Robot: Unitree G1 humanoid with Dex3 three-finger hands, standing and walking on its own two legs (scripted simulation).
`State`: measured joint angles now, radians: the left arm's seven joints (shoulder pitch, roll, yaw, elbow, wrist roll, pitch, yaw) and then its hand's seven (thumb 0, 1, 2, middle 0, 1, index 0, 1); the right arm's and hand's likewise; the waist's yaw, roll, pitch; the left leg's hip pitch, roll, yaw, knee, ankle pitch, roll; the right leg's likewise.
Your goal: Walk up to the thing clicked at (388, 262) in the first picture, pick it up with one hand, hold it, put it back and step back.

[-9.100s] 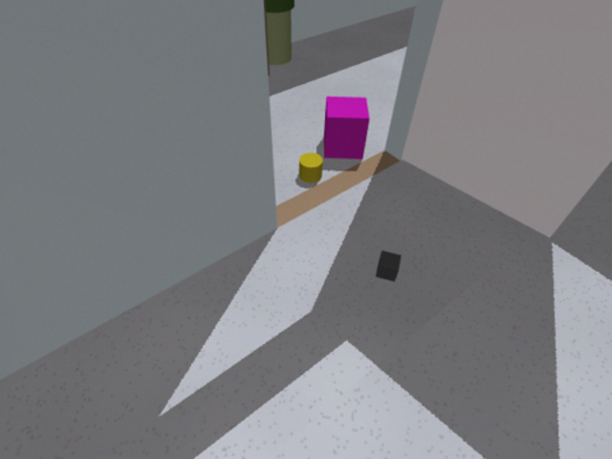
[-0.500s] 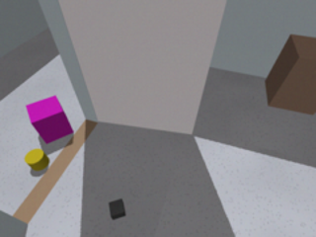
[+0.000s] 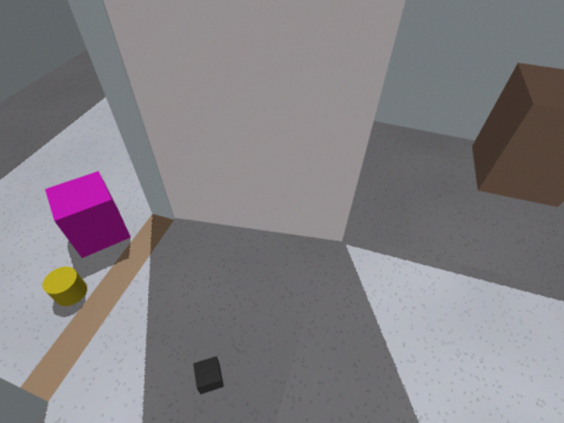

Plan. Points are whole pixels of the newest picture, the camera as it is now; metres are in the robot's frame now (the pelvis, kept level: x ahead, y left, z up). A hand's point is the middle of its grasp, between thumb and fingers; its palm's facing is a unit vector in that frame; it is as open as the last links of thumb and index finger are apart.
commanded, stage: stand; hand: left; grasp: from above
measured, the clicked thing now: (208, 375) +0.40 +0.23 -0.74
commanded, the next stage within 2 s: rise first in 0.32 s
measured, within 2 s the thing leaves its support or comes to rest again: neither
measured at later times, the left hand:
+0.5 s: hand out of the picture +0.09 +0.25 -0.16, palm faces +0.01 -0.94 -0.34, open 7.5 cm
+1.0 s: hand out of the picture +0.13 +0.27 -0.22, palm faces -0.14 -0.88 -0.46, open 13.6 cm
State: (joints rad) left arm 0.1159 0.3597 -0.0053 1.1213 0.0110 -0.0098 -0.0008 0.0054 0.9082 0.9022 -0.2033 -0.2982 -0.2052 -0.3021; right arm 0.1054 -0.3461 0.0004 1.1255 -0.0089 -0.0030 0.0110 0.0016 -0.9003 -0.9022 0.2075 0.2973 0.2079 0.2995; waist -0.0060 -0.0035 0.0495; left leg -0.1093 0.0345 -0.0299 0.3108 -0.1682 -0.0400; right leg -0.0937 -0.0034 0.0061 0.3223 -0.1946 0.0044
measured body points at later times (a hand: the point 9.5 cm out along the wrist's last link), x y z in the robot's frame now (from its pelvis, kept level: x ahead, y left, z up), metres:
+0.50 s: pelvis +0.00 +0.00 +0.00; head +0.03 +0.00 +0.45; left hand +0.09 +0.30 -0.13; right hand +0.08 -0.29 -0.13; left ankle +0.00 +0.15 -0.75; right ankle -0.01 -0.12 -0.75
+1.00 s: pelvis -0.01 +0.02 -0.07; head +0.08 +0.03 +0.37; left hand +0.14 +0.31 -0.19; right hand +0.14 -0.24 -0.17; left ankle +0.00 +0.15 -0.75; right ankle -0.01 -0.12 -0.75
